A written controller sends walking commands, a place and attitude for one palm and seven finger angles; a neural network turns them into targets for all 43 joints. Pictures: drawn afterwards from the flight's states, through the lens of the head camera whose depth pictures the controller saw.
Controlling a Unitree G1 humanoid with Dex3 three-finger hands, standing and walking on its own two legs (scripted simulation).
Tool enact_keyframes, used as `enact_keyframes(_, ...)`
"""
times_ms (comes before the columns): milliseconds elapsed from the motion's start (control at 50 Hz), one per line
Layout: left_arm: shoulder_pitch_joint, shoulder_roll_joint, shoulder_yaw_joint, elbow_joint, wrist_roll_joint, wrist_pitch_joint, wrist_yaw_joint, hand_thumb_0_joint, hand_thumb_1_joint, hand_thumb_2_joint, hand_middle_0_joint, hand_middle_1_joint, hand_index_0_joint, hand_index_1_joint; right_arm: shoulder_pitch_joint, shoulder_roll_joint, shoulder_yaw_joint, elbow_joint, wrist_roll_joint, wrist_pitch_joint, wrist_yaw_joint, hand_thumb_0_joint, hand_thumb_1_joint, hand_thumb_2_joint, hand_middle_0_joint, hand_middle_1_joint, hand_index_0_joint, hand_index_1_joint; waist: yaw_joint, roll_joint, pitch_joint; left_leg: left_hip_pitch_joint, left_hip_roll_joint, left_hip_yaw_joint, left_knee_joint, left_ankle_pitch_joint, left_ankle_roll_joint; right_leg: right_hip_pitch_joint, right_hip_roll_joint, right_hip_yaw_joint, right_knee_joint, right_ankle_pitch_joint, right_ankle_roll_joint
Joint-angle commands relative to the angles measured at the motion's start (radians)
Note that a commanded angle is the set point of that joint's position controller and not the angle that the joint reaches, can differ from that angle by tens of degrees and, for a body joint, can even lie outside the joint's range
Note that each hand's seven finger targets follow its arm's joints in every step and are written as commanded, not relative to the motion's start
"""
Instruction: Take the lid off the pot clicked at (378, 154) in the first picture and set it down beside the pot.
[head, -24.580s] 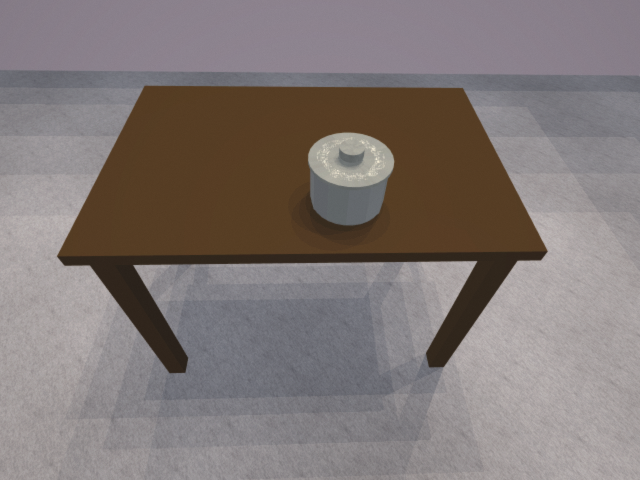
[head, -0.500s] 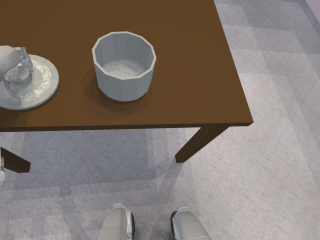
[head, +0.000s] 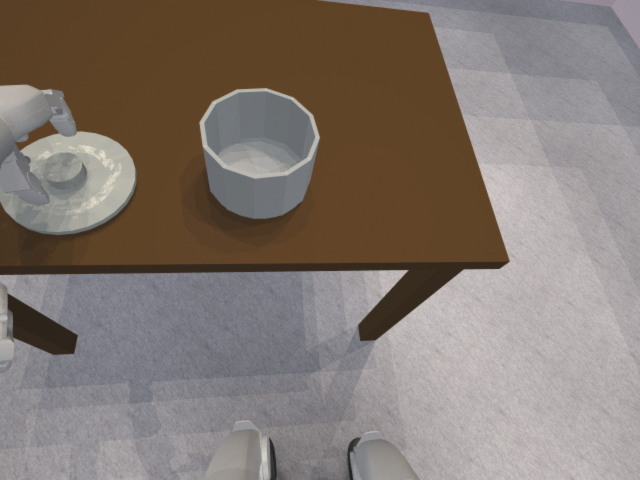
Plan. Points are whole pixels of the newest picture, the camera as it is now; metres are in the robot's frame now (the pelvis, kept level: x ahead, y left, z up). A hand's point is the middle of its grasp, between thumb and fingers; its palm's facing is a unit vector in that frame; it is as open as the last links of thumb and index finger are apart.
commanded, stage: raise the empty hand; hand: left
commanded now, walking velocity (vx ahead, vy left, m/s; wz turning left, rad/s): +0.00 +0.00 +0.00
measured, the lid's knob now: (64, 170) +0.52 +0.33 -0.03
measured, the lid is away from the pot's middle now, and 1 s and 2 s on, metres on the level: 0.26 0.26 0.26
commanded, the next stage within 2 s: draw the hand back to the body in 0.80 s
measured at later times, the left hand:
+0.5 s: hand out of the picture +0.47 +0.33 +0.10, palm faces -0.43 -0.12 -0.90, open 11.0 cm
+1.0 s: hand out of the picture +0.47 +0.32 +0.12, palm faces -0.43 -0.10 -0.90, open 11.0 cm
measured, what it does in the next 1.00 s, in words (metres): stands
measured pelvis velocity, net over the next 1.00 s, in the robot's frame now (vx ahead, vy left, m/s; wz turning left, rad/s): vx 0.03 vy -0.03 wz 0.02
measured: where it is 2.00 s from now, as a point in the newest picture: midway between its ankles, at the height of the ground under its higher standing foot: outside the picture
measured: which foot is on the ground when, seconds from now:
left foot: down 0.00-1.00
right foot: down 0.00-1.00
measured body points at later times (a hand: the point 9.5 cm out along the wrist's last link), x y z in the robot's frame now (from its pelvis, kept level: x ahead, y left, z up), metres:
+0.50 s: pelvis +0.02 -0.01 +0.02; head +0.12 +0.03 +0.46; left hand +0.49 +0.33 +0.15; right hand +0.02 -0.30 -0.08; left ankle +0.05 +0.04 -0.68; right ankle +0.03 -0.22 -0.68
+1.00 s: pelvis +0.03 -0.03 +0.03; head +0.12 +0.00 +0.47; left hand +0.49 +0.32 +0.18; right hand +0.05 -0.32 -0.07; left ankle +0.05 +0.04 -0.68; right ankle +0.03 -0.23 -0.68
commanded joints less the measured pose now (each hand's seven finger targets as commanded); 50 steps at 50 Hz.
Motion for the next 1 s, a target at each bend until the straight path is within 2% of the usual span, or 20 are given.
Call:
enact_keyframes(0, -0.450, 0.277, 0.073, -0.234, -0.009, -0.008, 0.036, 0.000, 0.061, 0.496, -0.300, -0.951, -0.300, -0.951, 0.161, -0.230, -0.085, -0.037, -0.011, -0.014, -0.014, 0.000, -0.900, -0.900, 0.200, 0.300, 0.200, 0.300, 0.005, 0.242, -0.500, 0.784, 0.035, -0.171, -0.162, 0.398, -0.107, -0.146, 0.090, -0.111, -0.080, 0.060, -0.023)
enact_keyframes(40, -0.431, 0.271, 0.076, -0.228, -0.009, -0.003, 0.036, 0.000, 0.061, 0.496, -0.300, -0.951, -0.300, -0.951, 0.164, -0.224, -0.091, -0.040, -0.012, -0.011, -0.009, 0.000, -0.900, -0.900, 0.200, 0.300, 0.200, 0.300, 0.007, 0.233, -0.514, 0.811, 0.034, -0.171, -0.164, 0.427, -0.116, -0.126, 0.093, -0.111, -0.092, 0.070, -0.021)
enact_keyframes(80, -0.427, 0.240, 0.050, -0.179, -0.018, 0.009, 0.036, 0.000, 0.061, 0.496, -0.300, -0.951, -0.300, -0.951, 0.154, -0.228, -0.089, -0.035, -0.006, -0.009, -0.006, 0.000, -0.900, -0.900, 0.200, 0.300, 0.200, 0.300, -0.005, 0.188, -0.428, 0.753, 0.032, -0.159, -0.182, 0.331, -0.102, -0.132, 0.092, -0.112, -0.105, 0.047, -0.018)
enact_keyframes(120, -0.451, 0.287, 0.080, -0.226, -0.015, 0.000, 0.034, 0.000, 0.061, 0.496, -0.300, -0.951, -0.300, -0.951, 0.158, -0.231, -0.090, -0.034, -0.009, -0.012, -0.006, 0.000, -0.900, -0.900, 0.200, 0.300, 0.200, 0.300, 0.012, 0.223, -0.467, 0.784, 0.029, -0.152, -0.190, 0.365, -0.101, -0.092, 0.088, -0.107, -0.113, 0.063, -0.022)
enact_keyframes(180, -0.430, 0.261, 0.059, -0.200, -0.022, 0.001, 0.031, 0.000, 0.061, 0.496, -0.300, -0.951, -0.300, -0.951, 0.152, -0.229, -0.090, -0.040, -0.003, -0.014, -0.007, 0.000, -0.900, -0.900, 0.200, 0.300, 0.200, 0.300, 0.006, 0.179, -0.433, 0.757, 0.023, -0.137, -0.205, 0.316, -0.091, -0.064, 0.088, -0.104, -0.132, 0.066, -0.021)
enact_keyframes(280, -0.422, 0.311, 0.086, -0.210, -0.031, -0.016, 0.017, 0.000, 0.061, 0.496, -0.300, -0.951, -0.300, -0.951, 0.154, -0.234, -0.088, -0.039, 0.002, -0.021, -0.012, 0.000, -0.900, -0.900, 0.200, 0.300, 0.200, 0.300, 0.017, 0.159, -0.426, 0.759, 0.018, -0.122, -0.227, 0.319, -0.084, 0.000, 0.085, -0.101, -0.155, 0.089, -0.021)
enact_keyframes(320, -0.428, 0.297, 0.078, -0.240, -0.032, -0.025, 0.012, 0.000, 0.061, 0.496, -0.300, -0.951, -0.300, -0.951, 0.151, -0.231, -0.092, -0.036, 0.000, -0.024, -0.011, 0.000, -0.900, -0.900, 0.200, 0.300, 0.200, 0.300, 0.021, 0.206, -0.445, 0.811, 0.021, -0.122, -0.228, 0.385, -0.092, -0.001, 0.081, -0.101, -0.161, 0.107, -0.022)
enact_keyframes(360, -0.406, 0.272, 0.062, -0.208, -0.041, -0.025, 0.008, 0.000, 0.061, 0.496, -0.300, -0.951, -0.300, -0.951, 0.149, -0.229, -0.093, -0.037, 0.003, -0.026, -0.011, 0.000, -0.900, -0.900, 0.200, 0.300, 0.200, 0.300, 0.015, 0.169, -0.408, 0.790, 0.019, -0.114, -0.237, 0.349, -0.086, 0.007, 0.082, -0.102, -0.173, 0.102, -0.021)
enact_keyframes(380, -0.394, 0.308, 0.089, -0.209, -0.046, -0.029, 0.007, 0.000, 0.061, 0.496, -0.300, -0.951, -0.300, -0.951, 0.151, -0.234, -0.092, -0.038, 0.005, -0.026, -0.012, 0.000, -0.900, -0.900, 0.200, 0.300, 0.200, 0.300, 0.023, 0.138, -0.404, 0.774, 0.016, -0.113, -0.244, 0.340, -0.081, 0.035, 0.082, -0.099, -0.177, 0.111, -0.020)
enact_keyframes(420, -0.404, 0.282, 0.064, -0.205, -0.047, -0.031, -0.002, 0.000, 0.061, 0.496, -0.300, -0.951, -0.300, -0.951, 0.148, -0.232, -0.092, -0.032, 0.006, -0.027, -0.012, 0.000, -0.900, -0.900, 0.200, 0.300, 0.200, 0.300, 0.021, 0.177, -0.391, 0.796, 0.019, -0.109, -0.247, 0.371, -0.086, 0.024, 0.078, -0.102, -0.180, 0.115, -0.022)
enact_keyframes(500, -0.386, 0.305, 0.093, -0.254, -0.055, -0.044, -0.010, 0.000, 0.061, 0.496, -0.300, -0.951, -0.300, -0.951, 0.148, -0.227, -0.098, -0.042, 0.004, -0.032, -0.012, 0.000, -0.900, -0.900, 0.200, 0.300, 0.200, 0.300, 0.037, 0.172, -0.447, 0.844, 0.014, -0.099, -0.253, 0.467, -0.087, 0.081, 0.078, -0.098, -0.199, 0.174, -0.023)
enact_keyframes(560, -0.389, 0.274, 0.056, -0.205, -0.069, -0.034, -0.017, 0.000, 0.061, 0.496, -0.300, -0.951, -0.300, -0.951, 0.137, -0.231, -0.095, -0.033, 0.012, -0.032, -0.009, 0.000, -0.900, -0.900, 0.200, 0.300, 0.200, 0.300, 0.026, 0.130, -0.353, 0.781, 0.010, -0.082, -0.275, 0.348, -0.070, 0.093, 0.076, -0.097, -0.219, 0.144, -0.020)
enact_keyframes(600, -0.409, 0.308, 0.073, -0.250, -0.065, -0.043, -0.023, 0.000, 0.061, 0.496, -0.300, -0.951, -0.300, -0.951, 0.132, -0.236, -0.093, -0.037, 0.012, -0.035, -0.012, 0.000, -0.900, -0.900, 0.200, 0.300, 0.200, 0.300, 0.042, 0.169, -0.383, 0.802, 0.008, -0.079, -0.287, 0.376, -0.073, 0.120, 0.072, -0.093, -0.222, 0.163, -0.026)
enact_keyframes(660, -0.398, 0.334, 0.087, -0.237, -0.067, -0.047, -0.027, 0.000, 0.061, 0.496, -0.300, -0.951, -0.300, -0.951, 0.133, -0.236, -0.093, -0.035, 0.015, -0.040, -0.015, 0.000, -0.900, -0.900, 0.200, 0.300, 0.200, 0.300, 0.041, 0.143, -0.380, 0.798, 0.005, -0.069, -0.287, 0.370, -0.066, 0.158, 0.070, -0.092, -0.232, 0.180, -0.022)
enact_keyframes(760, -0.374, 0.295, 0.051, -0.194, -0.080, -0.044, -0.045, 0.000, 0.061, 0.496, -0.300, -0.951, -0.300, -0.951, 0.125, -0.239, -0.089, -0.035, 0.022, -0.045, -0.016, 0.000, -0.900, -0.900, 0.200, 0.300, 0.200, 0.300, 0.034, 0.105, -0.313, 0.759, 0.004, -0.061, -0.309, 0.310, -0.059, 0.157, 0.070, -0.094, -0.247, 0.156, -0.020)
enact_keyframes(780, -0.383, 0.295, 0.049, -0.210, -0.078, -0.047, -0.046, 0.000, 0.061, 0.496, -0.300, -0.951, -0.300, -0.951, 0.128, -0.242, -0.091, -0.037, 0.021, -0.045, -0.018, 0.000, -0.900, -0.900, 0.200, 0.300, 0.200, 0.300, 0.033, 0.103, -0.322, 0.769, 0.005, -0.068, -0.319, 0.303, -0.062, 0.153, 0.071, -0.096, -0.247, 0.147, -0.021)
enact_keyframes(800, -0.400, 0.274, 0.032, -0.238, -0.077, -0.053, -0.051, 0.000, 0.061, 0.496, -0.300, -0.951, -0.300, -0.951, 0.119, -0.240, -0.093, -0.037, 0.020, -0.048, -0.018, 0.000, -0.900, -0.900, 0.200, 0.300, 0.200, 0.300, 0.038, 0.156, -0.338, 0.805, 0.008, -0.065, -0.315, 0.354, -0.066, 0.140, 0.069, -0.094, -0.246, 0.167, -0.025)
enact_keyframes(880, -0.382, 0.336, 0.087, -0.245, -0.081, -0.064, -0.046, 0.000, 0.061, 0.496, -0.300, -0.951, -0.300, -0.951, 0.133, -0.241, -0.094, -0.037, 0.016, -0.047, -0.021, 0.000, -0.900, -0.900, 0.200, 0.300, 0.200, 0.300, 0.040, 0.121, -0.387, 0.811, 0.002, -0.059, -0.304, 0.388, -0.062, 0.189, 0.071, -0.092, -0.243, 0.205, -0.021)
enact_keyframes(920, -0.390, 0.320, 0.088, -0.287, -0.078, -0.066, -0.043, 0.000, 0.061, 0.496, -0.300, -0.951, -0.300, -0.951, 0.123, -0.235, -0.100, -0.034, 0.011, -0.044, -0.015, 0.000, -0.900, -0.900, 0.200, 0.300, 0.200, 0.300, 0.052, 0.170, -0.412, 0.852, 0.006, -0.065, -0.294, 0.464, -0.072, 0.184, 0.065, -0.097, -0.239, 0.228, -0.024)
enact_keyframes(980, -0.315, 0.361, 0.146, -0.290, -0.084, -0.061, -0.035, 0.000, 0.061, 0.496, -0.300, -0.951, -0.300, -0.951, 0.110, -0.231, -0.102, -0.055, 0.011, -0.036, -0.010, 0.000, -0.900, -0.900, 0.200, 0.300, 0.200, 0.300, 0.068, 0.123, -0.414, 0.824, -0.006, -0.052, -0.304, 0.470, -0.064, 0.243, 0.068, -0.095, -0.248, 0.266, -0.023)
